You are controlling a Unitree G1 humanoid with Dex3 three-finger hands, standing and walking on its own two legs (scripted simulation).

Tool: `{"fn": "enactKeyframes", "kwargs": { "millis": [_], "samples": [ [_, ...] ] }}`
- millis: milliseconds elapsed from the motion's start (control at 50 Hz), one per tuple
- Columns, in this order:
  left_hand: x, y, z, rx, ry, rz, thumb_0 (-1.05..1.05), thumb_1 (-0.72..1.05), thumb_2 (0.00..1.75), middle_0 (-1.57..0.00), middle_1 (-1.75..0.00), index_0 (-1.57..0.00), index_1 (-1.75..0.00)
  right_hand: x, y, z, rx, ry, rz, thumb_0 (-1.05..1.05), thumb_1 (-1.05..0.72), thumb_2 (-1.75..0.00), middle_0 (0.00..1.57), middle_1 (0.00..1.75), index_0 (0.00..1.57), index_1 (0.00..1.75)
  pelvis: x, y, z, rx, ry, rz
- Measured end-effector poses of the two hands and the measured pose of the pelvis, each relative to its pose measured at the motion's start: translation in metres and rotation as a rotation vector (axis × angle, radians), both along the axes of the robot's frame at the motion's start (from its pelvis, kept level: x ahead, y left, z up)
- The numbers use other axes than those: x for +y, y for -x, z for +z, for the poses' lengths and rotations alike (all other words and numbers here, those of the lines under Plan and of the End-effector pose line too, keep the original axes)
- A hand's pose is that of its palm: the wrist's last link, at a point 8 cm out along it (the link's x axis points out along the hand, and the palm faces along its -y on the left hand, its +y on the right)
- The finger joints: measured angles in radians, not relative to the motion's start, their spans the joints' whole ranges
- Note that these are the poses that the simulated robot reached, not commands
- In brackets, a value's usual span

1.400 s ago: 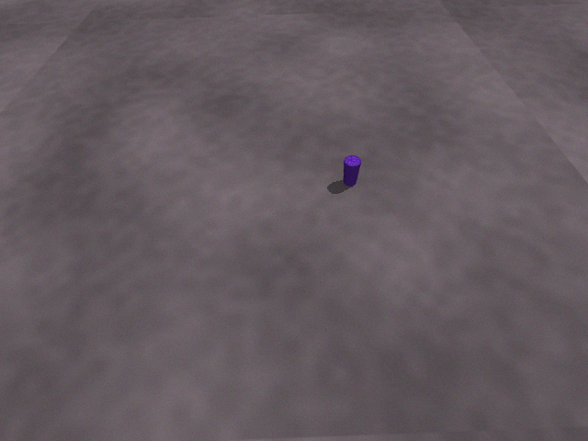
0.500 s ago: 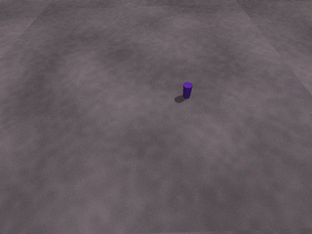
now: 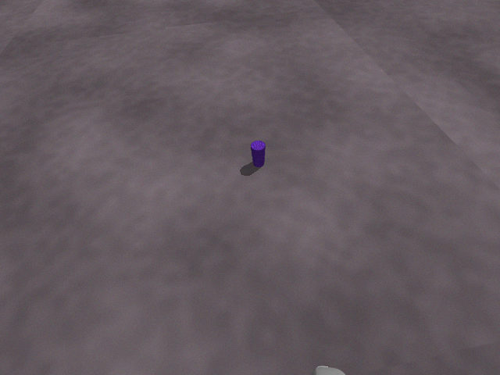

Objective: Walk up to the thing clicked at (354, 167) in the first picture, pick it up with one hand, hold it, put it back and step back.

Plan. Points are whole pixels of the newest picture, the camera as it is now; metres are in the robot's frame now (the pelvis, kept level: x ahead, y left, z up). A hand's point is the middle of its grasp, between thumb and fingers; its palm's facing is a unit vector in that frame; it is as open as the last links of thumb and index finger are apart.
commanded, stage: walk up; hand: left
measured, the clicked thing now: (258, 154) +1.31 -0.03 -0.70
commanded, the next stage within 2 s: none
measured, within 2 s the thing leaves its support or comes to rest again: neither
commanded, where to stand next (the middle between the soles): +0.96 -0.16 m, yaw -11 degrees
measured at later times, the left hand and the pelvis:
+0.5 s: hand (143, 306) +0.29 +0.25 -0.16, palm faces -0.18 -0.92 -0.34, open 7.4 cm; pelvis +0.21 -0.01 -0.01, yaw -8 degrees
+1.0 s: hand (194, 187) +0.57 +0.16 -0.11, palm faces -0.22 -0.89 -0.40, open 7.4 cm; pelvis +0.42 -0.08 +0.00, yaw -12 degrees
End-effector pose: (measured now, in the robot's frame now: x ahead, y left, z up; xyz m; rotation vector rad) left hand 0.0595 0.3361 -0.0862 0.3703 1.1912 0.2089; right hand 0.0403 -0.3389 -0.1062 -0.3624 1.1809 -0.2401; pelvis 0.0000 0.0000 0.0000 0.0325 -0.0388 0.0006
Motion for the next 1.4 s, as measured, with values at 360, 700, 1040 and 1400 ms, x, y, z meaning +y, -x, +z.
{"fn": "enactKeyframes", "kwargs": {
  "millis": [360, 700, 1040, 1400],
  "samples": [
    [-0.05, -0.125, -0.02, -0.006, 0.056, -0.051, 0.0, 0.9, 0.89, -0.21, -0.3, -0.2, -0.3, -0.014, -0.156, 0.015, -0.082, -0.031, 0.018, 0.0, -0.91, -0.9, 0.21, 0.3, 0.2, 0.3, -0.028, -0.142, -0.001, 0.001, 0.062, -0.092],
    [-0.078, -0.403, -0.001, -0.124, 0.043, -0.311, 0.0, 0.9, 0.9, -0.2, -0.3, -0.2, -0.3, -0.018, -0.193, 0.019, 0.023, -0.009, -0.199, 0.0, -0.9, -0.9, 0.21, 0.3, 0.2, 0.3, -0.035, -0.293, 0.004, 0.009, 0.018, -0.186],
    [-0.132, -0.515, 0.011, -0.155, 0.017, -0.266, 0.0, 0.9, 0.89, -0.2, -0.3, -0.2, -0.3, -0.064, -0.378, -0.004, -0.041, -0.082, -0.148, 0.0, -0.91, -0.9, 0.21, 0.3, 0.2, 0.3, -0.084, -0.435, 0.003, 0.003, 0.045, -0.215],
    [-0.095, -0.643, -0.027, -0.01, 0.039, -0.233, 0.01, 0.9, 0.9, -0.2, -0.3, -0.2, -0.3, -0.051, -0.538, 0.028, -0.095, 0.018, -0.15, 0.0, -0.91, -0.9, 0.21, 0.3, 0.2, 0.3, -0.067, -0.59, -0.001, 0.0, 0.03, -0.221]
  ]
}}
